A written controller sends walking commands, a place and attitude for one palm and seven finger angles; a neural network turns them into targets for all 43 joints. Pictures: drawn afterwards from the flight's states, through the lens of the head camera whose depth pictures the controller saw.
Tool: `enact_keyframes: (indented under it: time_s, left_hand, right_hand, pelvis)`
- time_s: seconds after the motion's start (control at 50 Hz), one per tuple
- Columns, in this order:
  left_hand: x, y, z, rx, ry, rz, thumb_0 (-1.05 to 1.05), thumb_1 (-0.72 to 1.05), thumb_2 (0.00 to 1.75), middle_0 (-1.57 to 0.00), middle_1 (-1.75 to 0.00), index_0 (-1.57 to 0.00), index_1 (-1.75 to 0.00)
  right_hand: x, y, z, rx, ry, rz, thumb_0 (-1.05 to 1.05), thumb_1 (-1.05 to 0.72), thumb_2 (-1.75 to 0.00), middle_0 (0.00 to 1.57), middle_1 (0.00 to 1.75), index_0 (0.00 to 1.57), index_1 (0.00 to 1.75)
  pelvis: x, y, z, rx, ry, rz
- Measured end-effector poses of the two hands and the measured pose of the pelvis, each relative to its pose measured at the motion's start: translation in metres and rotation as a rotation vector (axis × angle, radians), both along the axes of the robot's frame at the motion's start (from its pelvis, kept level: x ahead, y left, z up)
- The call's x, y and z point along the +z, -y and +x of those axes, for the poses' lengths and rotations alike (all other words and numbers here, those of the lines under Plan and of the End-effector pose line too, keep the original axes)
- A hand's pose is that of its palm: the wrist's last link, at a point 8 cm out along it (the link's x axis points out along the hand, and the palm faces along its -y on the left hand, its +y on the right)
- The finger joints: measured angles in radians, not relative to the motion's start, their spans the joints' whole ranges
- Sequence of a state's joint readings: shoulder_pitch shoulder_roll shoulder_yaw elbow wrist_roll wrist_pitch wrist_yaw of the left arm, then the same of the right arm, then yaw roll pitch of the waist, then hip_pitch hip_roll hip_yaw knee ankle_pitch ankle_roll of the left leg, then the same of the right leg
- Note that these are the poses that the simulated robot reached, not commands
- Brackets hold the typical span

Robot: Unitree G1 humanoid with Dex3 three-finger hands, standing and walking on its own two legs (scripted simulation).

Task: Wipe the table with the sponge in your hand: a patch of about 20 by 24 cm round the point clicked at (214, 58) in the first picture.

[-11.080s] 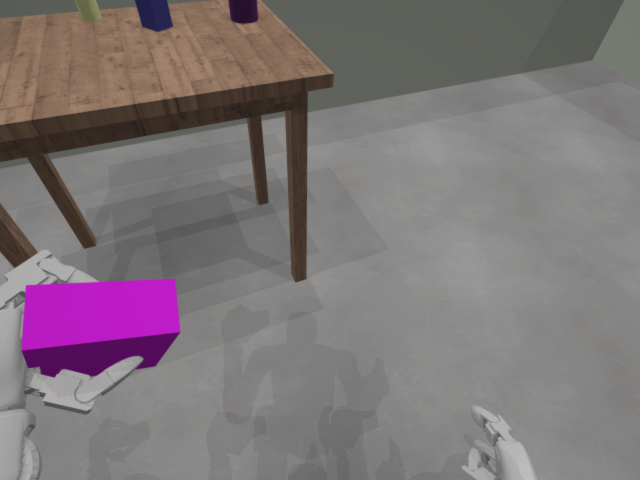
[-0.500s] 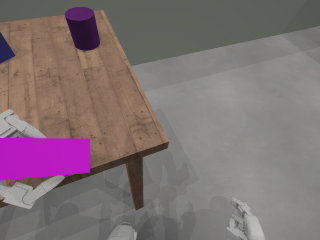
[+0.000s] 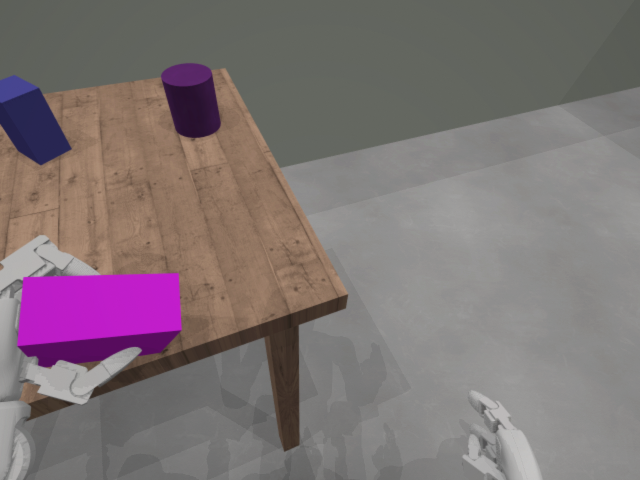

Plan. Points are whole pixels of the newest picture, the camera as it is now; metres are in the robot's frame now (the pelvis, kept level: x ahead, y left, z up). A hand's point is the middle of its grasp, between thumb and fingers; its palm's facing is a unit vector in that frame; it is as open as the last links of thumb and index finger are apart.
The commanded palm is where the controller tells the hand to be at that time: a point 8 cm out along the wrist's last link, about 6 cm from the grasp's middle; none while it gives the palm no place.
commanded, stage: come to a stop and stand still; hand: left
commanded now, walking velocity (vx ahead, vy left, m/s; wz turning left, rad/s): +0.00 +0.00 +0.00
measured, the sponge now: (125, 321) +0.23 +0.21 +0.15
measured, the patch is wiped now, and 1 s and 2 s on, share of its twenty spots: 0.00 0.00 0.00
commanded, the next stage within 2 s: look again from close up in 0.46 s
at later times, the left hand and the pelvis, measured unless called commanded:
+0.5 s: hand (48, 311) +0.22 +0.27 +0.16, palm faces +0.40 -0.85 -0.33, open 9.6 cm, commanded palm +0.16 +0.30 +0.17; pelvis +0.01 +0.02 +0.00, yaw +1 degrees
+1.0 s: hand (32, 284) +0.23 +0.28 +0.18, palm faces +0.45 -0.77 -0.45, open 9.5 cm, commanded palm +0.16 +0.30 +0.18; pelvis +0.00 +0.00 +0.00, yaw +4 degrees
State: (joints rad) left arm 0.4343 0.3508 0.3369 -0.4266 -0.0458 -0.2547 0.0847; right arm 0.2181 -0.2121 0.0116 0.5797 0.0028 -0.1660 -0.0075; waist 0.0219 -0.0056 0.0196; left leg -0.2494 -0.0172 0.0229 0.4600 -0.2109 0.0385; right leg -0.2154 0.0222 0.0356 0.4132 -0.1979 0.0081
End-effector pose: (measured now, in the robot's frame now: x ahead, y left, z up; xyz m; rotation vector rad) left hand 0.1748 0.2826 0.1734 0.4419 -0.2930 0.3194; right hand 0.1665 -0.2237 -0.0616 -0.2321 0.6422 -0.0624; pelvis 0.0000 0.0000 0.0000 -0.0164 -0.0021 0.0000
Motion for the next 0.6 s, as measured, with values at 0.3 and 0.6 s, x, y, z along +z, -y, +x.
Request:
enact_keyframes:
  time_s: [0.3, 0.6]
  left_hand:
    - [-0.001, -0.027, 0.006, 0.045, 0.048, -0.032, -0.01, -0.43, 1.01, -0.79, -1.37, -0.78, -1.37]
    - [0.001, -0.030, 0.002, 0.046, 0.026, -0.023, 0.00, -0.43, 1.01, -0.78, -1.37, -0.78, -1.37]
  right_hand:
    - [0.010, -0.026, 0.015, 0.034, 0.001, -0.030, 0.01, -0.90, -0.89, 0.21, 0.30, 0.21, 0.30]
    - [0.007, -0.034, 0.016, 0.033, -0.021, -0.021, 0.01, -0.90, -0.89, 0.21, 0.30, 0.21, 0.30]
  pelvis:
    - [0.002, -0.014, 0.007, 0.018, 0.012, -0.006]
    - [0.002, -0.019, 0.006, 0.022, 0.013, -0.006]
